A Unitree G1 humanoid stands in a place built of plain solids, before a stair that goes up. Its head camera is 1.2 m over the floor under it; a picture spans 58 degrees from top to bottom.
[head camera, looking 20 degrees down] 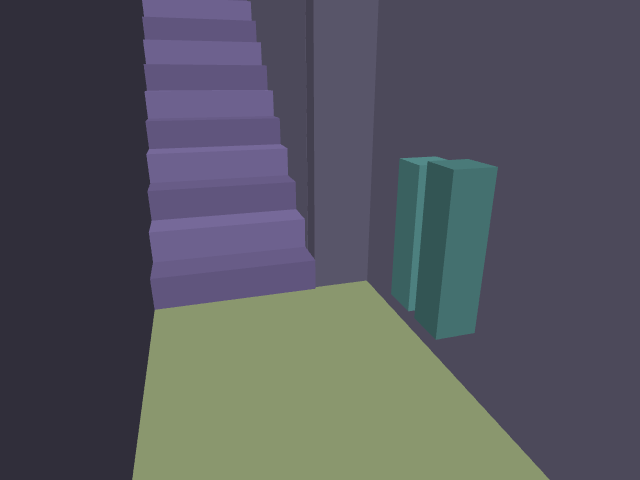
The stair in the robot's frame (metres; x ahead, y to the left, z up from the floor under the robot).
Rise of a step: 0.19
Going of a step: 0.24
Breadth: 0.94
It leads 16 degrees to the left of straight ahead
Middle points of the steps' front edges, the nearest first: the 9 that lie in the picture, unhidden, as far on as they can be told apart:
2.28 0.48 0.19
2.51 0.55 0.38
2.74 0.61 0.57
2.97 0.68 0.76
3.20 0.75 0.95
3.43 0.82 1.14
3.66 0.88 1.33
3.89 0.95 1.52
4.12 1.02 1.71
